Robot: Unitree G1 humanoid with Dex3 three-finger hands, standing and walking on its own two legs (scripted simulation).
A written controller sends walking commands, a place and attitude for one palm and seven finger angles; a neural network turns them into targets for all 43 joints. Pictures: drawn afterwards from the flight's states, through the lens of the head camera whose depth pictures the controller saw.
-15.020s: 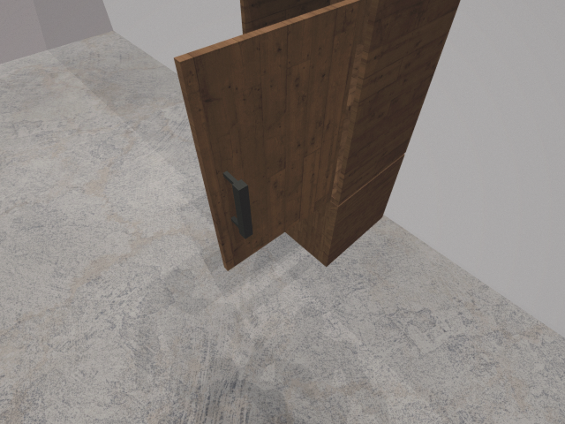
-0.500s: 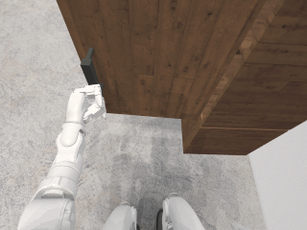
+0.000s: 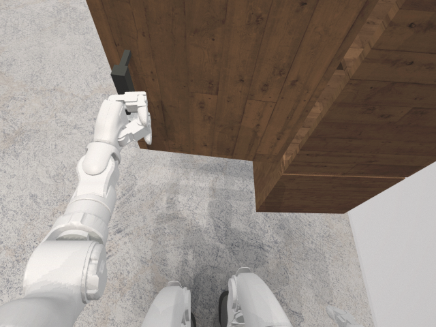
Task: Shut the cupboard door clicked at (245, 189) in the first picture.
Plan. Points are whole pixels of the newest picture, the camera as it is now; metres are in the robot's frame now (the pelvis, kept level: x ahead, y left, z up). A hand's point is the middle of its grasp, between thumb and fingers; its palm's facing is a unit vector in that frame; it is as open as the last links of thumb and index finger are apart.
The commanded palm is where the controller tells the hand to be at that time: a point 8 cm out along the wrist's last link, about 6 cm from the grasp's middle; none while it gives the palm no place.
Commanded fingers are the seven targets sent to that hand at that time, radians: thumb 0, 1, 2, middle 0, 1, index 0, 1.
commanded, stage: push the door shut along its arc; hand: left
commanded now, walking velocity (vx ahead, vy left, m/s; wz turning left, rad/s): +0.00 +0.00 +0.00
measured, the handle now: (132, 94) +0.55 +0.14 +0.04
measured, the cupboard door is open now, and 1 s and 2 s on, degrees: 85 72 62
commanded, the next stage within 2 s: pull the fist back off the door in 1.32 s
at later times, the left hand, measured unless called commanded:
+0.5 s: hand (165, 101) +0.52 +0.08 +0.04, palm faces -0.32 -0.95 -0.02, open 3.1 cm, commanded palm +0.53 +0.11 +0.04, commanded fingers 0.00 0.90 0.90 -1.30 -1.50 -1.30 -1.50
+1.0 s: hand (190, 80) +0.57 +0.03 +0.05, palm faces -0.43 -0.90 -0.02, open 3.1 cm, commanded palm +0.58 +0.06 +0.04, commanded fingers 0.00 0.90 0.90 -1.30 -1.50 -1.30 -1.50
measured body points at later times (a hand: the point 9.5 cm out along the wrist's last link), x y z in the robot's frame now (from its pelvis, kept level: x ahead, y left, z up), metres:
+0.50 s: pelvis +0.00 +0.00 -0.01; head +0.16 +0.03 +0.41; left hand +0.54 +0.13 +0.05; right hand -0.01 -0.27 -0.12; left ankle +0.00 +0.06 -0.63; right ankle +0.06 -0.09 -0.63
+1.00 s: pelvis +0.01 +0.00 -0.03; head +0.19 +0.02 +0.38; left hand +0.59 +0.08 +0.05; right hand -0.03 -0.26 -0.12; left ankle +0.00 +0.06 -0.63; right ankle +0.06 -0.09 -0.63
